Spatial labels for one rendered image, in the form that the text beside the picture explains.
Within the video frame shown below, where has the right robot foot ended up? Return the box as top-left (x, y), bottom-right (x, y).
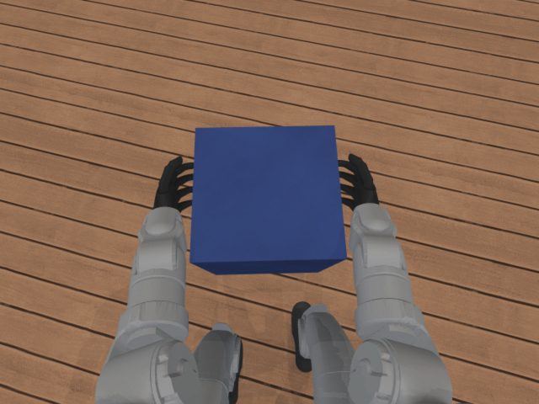
top-left (291, 301), bottom-right (312, 373)

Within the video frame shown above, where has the robot right thigh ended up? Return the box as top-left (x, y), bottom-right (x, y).
top-left (298, 312), bottom-right (355, 404)

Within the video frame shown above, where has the robot right hand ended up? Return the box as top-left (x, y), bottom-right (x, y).
top-left (338, 153), bottom-right (379, 211)

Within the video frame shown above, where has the carton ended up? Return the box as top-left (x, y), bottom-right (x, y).
top-left (189, 125), bottom-right (347, 275)

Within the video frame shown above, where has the robot left hand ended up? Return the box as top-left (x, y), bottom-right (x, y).
top-left (153, 157), bottom-right (194, 213)

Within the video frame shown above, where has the left robot forearm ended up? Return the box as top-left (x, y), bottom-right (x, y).
top-left (95, 207), bottom-right (189, 404)

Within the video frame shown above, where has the right robot forearm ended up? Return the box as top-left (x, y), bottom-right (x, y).
top-left (349, 203), bottom-right (452, 403)

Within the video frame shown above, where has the robot right upper arm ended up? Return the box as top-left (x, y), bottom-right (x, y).
top-left (348, 338), bottom-right (472, 404)

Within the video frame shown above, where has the robot left upper arm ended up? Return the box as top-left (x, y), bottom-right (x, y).
top-left (96, 338), bottom-right (202, 404)

